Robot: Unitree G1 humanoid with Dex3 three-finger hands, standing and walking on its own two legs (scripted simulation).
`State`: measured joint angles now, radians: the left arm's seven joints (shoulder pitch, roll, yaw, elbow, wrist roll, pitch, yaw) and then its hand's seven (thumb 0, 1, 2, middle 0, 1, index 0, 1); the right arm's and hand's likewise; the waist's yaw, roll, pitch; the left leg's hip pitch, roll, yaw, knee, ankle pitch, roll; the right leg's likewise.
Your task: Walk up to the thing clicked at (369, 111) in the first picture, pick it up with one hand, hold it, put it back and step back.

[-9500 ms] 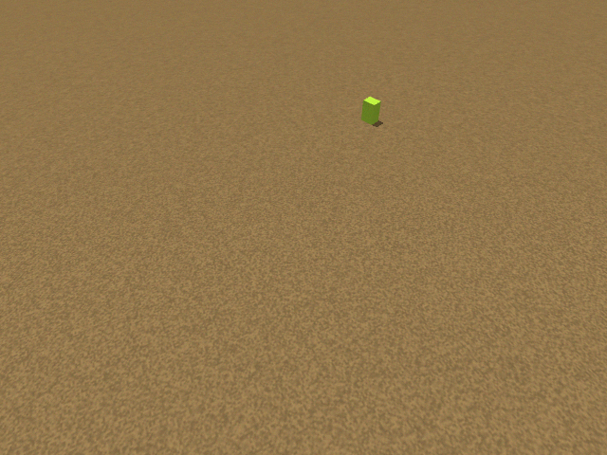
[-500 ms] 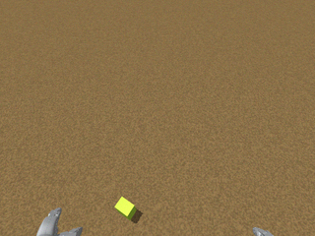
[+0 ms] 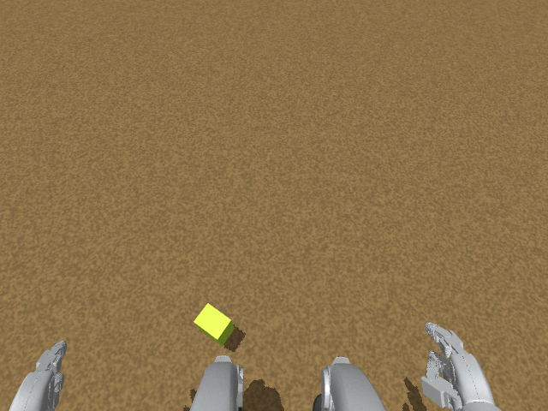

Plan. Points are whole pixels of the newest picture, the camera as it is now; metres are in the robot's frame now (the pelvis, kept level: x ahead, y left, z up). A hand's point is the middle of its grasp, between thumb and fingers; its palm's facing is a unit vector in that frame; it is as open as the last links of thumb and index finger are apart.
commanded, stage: go down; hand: left
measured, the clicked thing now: (215, 325) +0.35 +0.18 -0.60
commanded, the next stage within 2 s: none
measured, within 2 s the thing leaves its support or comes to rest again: neither
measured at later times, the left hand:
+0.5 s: hand (85, 355) +0.23 +0.36 -0.21, palm faces +0.16 -0.97 -0.21, open 17.5 cm
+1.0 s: hand (88, 343) +0.25 +0.38 -0.26, palm faces +0.15 -0.98 -0.15, open 17.4 cm
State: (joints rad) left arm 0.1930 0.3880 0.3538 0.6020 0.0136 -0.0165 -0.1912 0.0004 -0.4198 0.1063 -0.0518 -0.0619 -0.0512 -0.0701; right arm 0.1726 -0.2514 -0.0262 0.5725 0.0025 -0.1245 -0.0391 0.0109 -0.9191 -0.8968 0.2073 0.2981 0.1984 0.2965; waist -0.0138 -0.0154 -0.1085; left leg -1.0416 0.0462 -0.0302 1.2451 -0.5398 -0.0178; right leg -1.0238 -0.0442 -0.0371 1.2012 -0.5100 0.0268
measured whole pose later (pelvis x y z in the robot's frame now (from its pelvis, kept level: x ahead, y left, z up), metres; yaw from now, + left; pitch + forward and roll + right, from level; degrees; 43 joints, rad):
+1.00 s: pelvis -0.06 +0.00 -0.23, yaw -3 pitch +32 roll -5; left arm -0.26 0.69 0.74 0.87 -0.21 -0.34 -0.65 -0.01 -0.54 0.10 -0.02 -0.10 -0.04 -0.09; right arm 0.08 -0.35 0.04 0.68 -0.02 -0.21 -0.06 0.01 -0.89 -0.89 0.21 0.30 0.20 0.30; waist -0.02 -0.03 -0.14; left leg -1.95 0.03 -0.12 2.08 -0.68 -0.04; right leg -1.92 -0.04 -0.05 2.01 -0.65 0.02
